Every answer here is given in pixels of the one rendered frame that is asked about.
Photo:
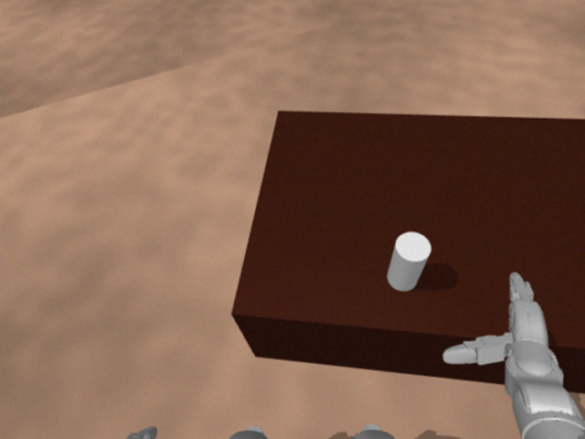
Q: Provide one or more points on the right robot arm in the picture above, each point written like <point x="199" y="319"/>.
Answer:
<point x="542" y="406"/>

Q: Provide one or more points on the right robot hand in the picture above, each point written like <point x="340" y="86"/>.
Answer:
<point x="526" y="322"/>

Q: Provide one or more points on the can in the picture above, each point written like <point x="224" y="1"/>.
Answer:
<point x="409" y="257"/>

